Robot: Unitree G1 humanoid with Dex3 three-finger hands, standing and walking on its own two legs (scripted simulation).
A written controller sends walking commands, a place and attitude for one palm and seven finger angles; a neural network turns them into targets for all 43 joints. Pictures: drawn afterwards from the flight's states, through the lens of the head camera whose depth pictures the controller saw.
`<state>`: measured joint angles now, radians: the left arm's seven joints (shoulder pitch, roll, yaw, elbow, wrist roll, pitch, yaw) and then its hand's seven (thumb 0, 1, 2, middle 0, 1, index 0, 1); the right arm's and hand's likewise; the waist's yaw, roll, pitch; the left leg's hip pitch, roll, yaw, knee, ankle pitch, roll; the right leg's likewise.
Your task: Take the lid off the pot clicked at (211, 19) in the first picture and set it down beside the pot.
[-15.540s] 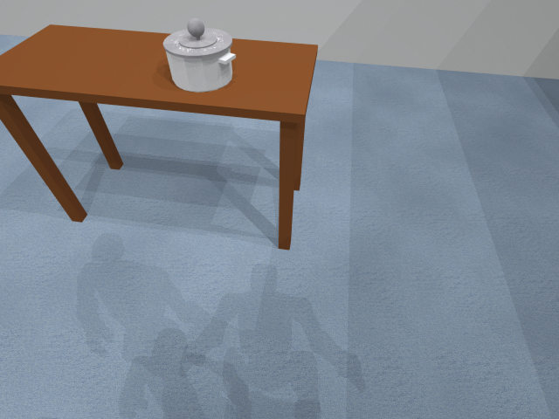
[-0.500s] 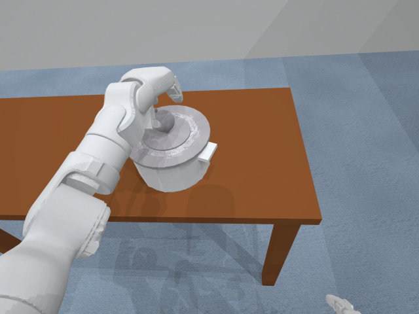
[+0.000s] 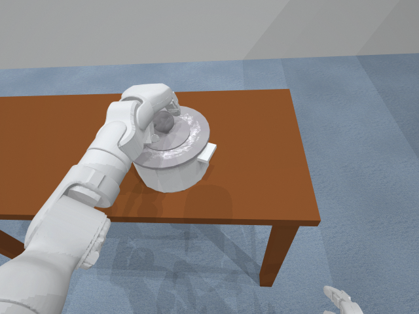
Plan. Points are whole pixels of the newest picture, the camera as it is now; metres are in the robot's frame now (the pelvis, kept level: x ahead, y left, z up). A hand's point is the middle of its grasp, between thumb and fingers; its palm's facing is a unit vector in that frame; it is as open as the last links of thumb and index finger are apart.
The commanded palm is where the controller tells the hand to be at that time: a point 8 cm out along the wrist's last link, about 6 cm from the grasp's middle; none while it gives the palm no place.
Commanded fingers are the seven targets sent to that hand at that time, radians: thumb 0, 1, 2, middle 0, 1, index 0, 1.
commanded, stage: lower the open fingers around the knob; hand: left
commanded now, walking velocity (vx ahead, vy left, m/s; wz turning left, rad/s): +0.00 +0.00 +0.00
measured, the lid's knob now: (163, 121) +0.50 +0.10 +0.10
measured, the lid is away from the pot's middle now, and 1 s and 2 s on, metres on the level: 0.01 0.01 0.01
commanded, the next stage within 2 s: close the fingers and squeeze the knob in 0.40 s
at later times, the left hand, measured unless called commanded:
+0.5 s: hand (152, 125) +0.46 +0.12 +0.12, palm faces -0.33 -0.03 -0.94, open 10.4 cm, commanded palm +0.45 +0.12 +0.18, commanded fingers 0.00 -0.19 1.11 -0.63 -0.41 -0.63 -0.41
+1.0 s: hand (153, 126) +0.46 +0.12 +0.12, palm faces -0.33 -0.03 -0.94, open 9.3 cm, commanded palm +0.46 +0.12 +0.18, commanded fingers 0.00 0.09 1.03 -0.62 -0.90 -0.62 -0.90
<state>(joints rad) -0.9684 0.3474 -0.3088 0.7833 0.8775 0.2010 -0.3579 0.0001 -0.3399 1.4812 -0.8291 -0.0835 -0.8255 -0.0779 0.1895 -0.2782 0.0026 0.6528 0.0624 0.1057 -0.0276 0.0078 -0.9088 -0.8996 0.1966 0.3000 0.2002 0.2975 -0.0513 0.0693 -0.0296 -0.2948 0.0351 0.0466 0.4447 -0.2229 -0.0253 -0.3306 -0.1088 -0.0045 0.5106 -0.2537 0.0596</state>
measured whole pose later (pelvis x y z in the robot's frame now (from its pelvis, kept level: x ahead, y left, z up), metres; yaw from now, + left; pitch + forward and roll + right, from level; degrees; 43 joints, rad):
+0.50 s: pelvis +0.01 +0.01 +0.00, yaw -1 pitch +6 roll +1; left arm -0.94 0.36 -0.28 0.79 0.89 0.19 -0.31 0.00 -0.34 1.48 -0.83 -0.08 -0.82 -0.08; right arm 0.25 -0.28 -0.01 0.68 0.06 0.12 -0.02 0.01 -0.91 -0.90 0.20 0.30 0.20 0.30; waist -0.07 0.07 -0.04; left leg -0.32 0.04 0.06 0.45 -0.24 -0.02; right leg -0.35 -0.11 0.01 0.49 -0.25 0.07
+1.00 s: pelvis +0.01 +0.01 +0.00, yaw +0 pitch +6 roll +1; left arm -0.95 0.35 -0.30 0.80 0.89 0.20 -0.32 0.00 -0.02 1.09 -0.61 -0.77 -0.58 -0.75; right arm 0.19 -0.27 0.00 0.65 0.06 0.12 -0.02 0.01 -0.91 -0.90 0.20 0.30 0.20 0.30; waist -0.06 0.07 -0.04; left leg -0.32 0.04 0.05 0.46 -0.24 -0.02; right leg -0.35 -0.11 0.00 0.50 -0.25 0.06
